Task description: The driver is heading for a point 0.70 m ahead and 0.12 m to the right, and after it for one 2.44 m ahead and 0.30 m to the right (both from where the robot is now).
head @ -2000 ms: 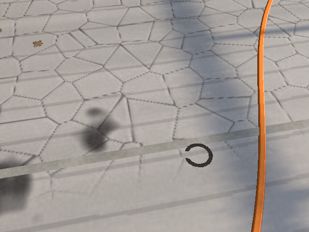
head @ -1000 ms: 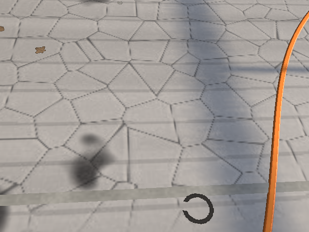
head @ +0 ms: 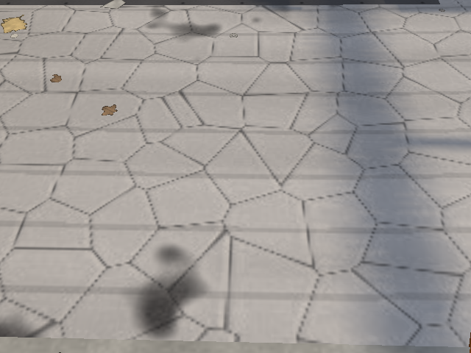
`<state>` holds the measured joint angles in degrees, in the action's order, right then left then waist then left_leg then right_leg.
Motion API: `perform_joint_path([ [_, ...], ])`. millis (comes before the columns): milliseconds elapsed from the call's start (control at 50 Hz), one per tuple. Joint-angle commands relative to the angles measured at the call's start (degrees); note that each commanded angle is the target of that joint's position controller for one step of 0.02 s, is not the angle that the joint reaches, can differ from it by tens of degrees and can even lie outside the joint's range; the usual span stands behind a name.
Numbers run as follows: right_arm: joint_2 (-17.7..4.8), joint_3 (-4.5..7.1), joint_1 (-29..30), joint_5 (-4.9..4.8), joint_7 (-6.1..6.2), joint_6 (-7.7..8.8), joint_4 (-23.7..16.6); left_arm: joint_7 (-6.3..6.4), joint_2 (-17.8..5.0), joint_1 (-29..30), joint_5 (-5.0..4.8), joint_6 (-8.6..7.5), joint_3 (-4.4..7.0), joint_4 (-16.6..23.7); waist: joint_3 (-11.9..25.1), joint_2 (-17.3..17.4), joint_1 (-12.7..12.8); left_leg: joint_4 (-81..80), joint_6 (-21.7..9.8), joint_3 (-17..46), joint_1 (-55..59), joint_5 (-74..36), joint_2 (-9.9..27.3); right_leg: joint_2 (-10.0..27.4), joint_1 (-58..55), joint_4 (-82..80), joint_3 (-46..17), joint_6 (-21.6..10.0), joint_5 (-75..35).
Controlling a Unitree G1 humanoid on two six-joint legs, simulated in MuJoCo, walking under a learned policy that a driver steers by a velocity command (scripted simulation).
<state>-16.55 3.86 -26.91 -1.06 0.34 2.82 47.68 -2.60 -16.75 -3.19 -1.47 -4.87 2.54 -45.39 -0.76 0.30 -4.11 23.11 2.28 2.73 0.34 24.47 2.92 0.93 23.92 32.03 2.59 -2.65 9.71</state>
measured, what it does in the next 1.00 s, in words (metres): walks ahead: left foot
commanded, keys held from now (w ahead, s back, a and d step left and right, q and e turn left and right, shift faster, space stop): w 0.52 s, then e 0.48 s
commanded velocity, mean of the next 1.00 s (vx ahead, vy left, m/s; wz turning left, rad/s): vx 0.35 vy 0.00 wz -0.16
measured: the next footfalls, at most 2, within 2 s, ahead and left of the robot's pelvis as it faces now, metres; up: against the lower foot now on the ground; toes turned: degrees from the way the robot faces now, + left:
left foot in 0.54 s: +0.46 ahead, +0.11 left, +0.00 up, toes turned +2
right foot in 1.02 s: +0.53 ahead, -0.13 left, +0.00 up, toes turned -17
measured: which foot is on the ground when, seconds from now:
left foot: down 0.00-0.00, up 0.02-0.52, down 0.54-1.00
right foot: down 0.00-0.54, up 0.56-1.00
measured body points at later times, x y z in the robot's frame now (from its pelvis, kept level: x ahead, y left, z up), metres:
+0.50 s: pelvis +0.25 +0.00 +0.00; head +0.29 +0.00 +0.45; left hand +0.21 +0.28 -0.13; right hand +0.50 -0.21 -0.07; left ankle +0.42 +0.11 -0.71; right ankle +0.08 -0.11 -0.73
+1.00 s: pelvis +0.44 +0.00 +0.01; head +0.47 -0.02 +0.46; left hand +0.65 +0.23 -0.09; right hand +0.51 -0.30 -0.11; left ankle +0.42 +0.11 -0.73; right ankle +0.49 -0.12 -0.71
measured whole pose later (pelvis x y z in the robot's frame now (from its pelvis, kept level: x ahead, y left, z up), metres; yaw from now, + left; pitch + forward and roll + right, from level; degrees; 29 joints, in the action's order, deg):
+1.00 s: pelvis +0.44 +0.00 +0.01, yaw -13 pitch +1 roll +3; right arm -16.2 3.7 -7.7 -0.8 1.4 1.0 46.2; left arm -1.6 -15.5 -8.5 -0.5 1.8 3.9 -40.3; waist -3.5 -0.9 -0.8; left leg 24.4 -0.9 -14.6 -8.4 16.6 1.6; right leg 3.8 27.0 38.0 1.7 0.0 11.4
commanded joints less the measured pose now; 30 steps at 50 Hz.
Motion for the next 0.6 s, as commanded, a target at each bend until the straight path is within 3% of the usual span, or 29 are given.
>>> perform_joint_path([
  [20,-0.1,-0.90,2.4,0.34,0.61,1.93,-7.9,1.10,-17.6,-22.9,1.25,-0.07,5.02,-2.7,12.9,-17.9,11.2,37.5,-2.0,-3.5,-36.0,-0.5,-4.5,19.2,-40.8,-13.1,-35.0,-12.8,18.2],
  [40,-3.9,0.01,3.0,-0.85,0.92,2.81,-7.6,0.56,-13.6,-21.0,0.94,-0.72,3.77,-2.4,11.8,-14.9,10.9,47.6,-2.2,4.4,-42.4,7.0,-4.3,21.2,-38.0,-21.0,-48.0,-14.6,27.8],
  [60,-6.8,0.82,6.1,-2.15,0.57,3.14,-8.1,0.54,-10.6,-16.5,0.90,-0.99,2.74,-1.6,4.9,-11.3,9.2,50.4,-3.7,4.2,-46.5,2.9,-0.7,20.8,-32.7,-20.8,-41.0,-12.9,27.3],
  [80,-7.0,0.78,8.4,-1.81,0.56,3.17,-8.1,0.54,-8.5,-13.2,1.12,-1.04,2.16,-0.8,1.8,-7.2,7.8,49.1,-4.7,2.8,-45.2,-2.3,2.0,18.2,-27.4,-20.4,-33.6,-11.2,20.7],
  [100,-6.2,0.84,9.4,-0.75,0.57,3.11,-7.9,0.48,-7.0,-10.7,1.54,-1.01,1.76,-0.3,0.2,-4.8,6.5,46.2,-4.9,2.5,-43.6,-6.4,3.7,15.6,-23.1,-20.9,-28.1,-10.3,14.4],
  [140,-4.9,0.97,8.4,-0.09,0.21,2.24,-7.2,0.61,-5.5,-8.9,2.18,-1.21,1.35,-0.1,0.1,-6.2,4.3,42.4,-4.8,2.3,-38.4,-10.9,5.5,12.1,-18.1,-23.1,-20.8,-9.4,6.5],
  [180,-4.0,0.82,9.1,0.28,0.05,1.50,-7.3,0.90,-5.7,-10.1,1.61,-1.70,1.41,-0.8,-0.6,-4.9,3.8,39.5,-3.7,1.2,-38.8,-13.5,5.6,11.3,-16.9,-24.8,-16.7,-10.3,-0.1],
  [240,-3.3,0.51,15.0,0.92,0.15,1.48,-9.3,1.61,-6.8,-12.4,1.25,-1.58,1.60,-1.9,-2.5,-2.7,4.9,30.6,-1.9,0.5,-42.7,-20.0,5.6,10.9,-18.2,-26.0,-12.6,-10.6,-8.0],
  [320,-1.2,-0.59,23.5,0.43,-0.90,2.41,-11.6,2.31,-7.8,-15.9,0.78,-0.89,1.55,-3.2,-3.7,-3.0,7.9,16.0,-1.7,-2.2,-39.5,-30.0,3.4,9.1,-18.6,-26.2,-7.4,-8.9,-11.1],
  [420,-1.3,-0.99,31.3,-0.17,-2.92,3.16,-14.8,2.52,-8.4,-21.1,0.37,0.52,1.65,-5.4,-5.5,-2.7,9.7,7.8,-3.5,-2.8,-40.4,-28.7,1.3,12.5,-26.5,-22.9,-7.5,-8.6,-13.9],
  [480,-3.4,-0.32,29.3,-0.08,-3.55,3.35,-15.0,2.89,-9.9,-20.5,0.37,1.31,2.18,-5.6,-2.8,-4.7,6.9,5.8,-6.1,-4.0,-34.9,-22.3,-1.1,13.8,-31.1,-16.9,-7.1,-7.1,-28.4],
  [500,-4.9,0.40,25.3,0.02,-3.34,3.27,-14.1,3.01,-10.7,-19.9,0.51,1.58,2.40,-5.5,0.4,-5.9,4.4,5.9,-7.3,-5.4,-28.8,-20.3,-3.0,13.2,-31.7,-11.8,-6.5,-6.5,-39.0],
  [520,-7.2,1.65,16.6,0.03,-2.85,3.14,-11.6,3.12,-10.4,-18.8,0.74,2.01,2.20,-5.2,5.9,-5.5,-0.4,4.3,-9.2,-6.9,-17.0,-21.9,-4.6,10.8,-29.5,-1.6,-4.4,-5.2,-45.9],
  [540,-10.2,2.59,6.8,1.14,-2.05,3.03,-9.6,3.25,-8.6,-18.7,1.51,1.95,1.31,-3.9,13.6,-3.2,-4.3,7.3,-12.4,0.4,2.2,-28.1,2.7,8.1,-17.5,13.7,-4.1,-3.0,-35.2],
  [560,-15.5,3.49,3.6,2.92,-1.81,3.01,-9.1,2.73,-0.2,-26.7,1.81,0.94,-1.12,-2.9,23.2,12.1,-0.3,5.7,-22.1,27.5,25.1,-31.4,20.2,-3.3,6.6,37.9,-3.0,1.6,6.1],
  [580,-9.8,2.27,2.4,2.59,-1.81,2.71,-9.2,2.45,-5.3,-26.2,0.57,-0.15,-0.01,-5.1,28.2,10.3,-2.8,0.0,-23.3,36.5,24.7,-35.6,22.8,-5.0,10.7,45.5,-13.0,1.9,24.7],
  [600,-7.7,1.27,7.4,2.17,-1.66,2.58,-9.6,2.51,-9.3,-20.7,-1.18,-0.26,1.45,-3.3,17.4,7.4,-1.8,-0.3,-20.1,24.0,15.4,-42.7,20.8,-1.9,13.5,47.0,-12.7,2.1,22.5],
])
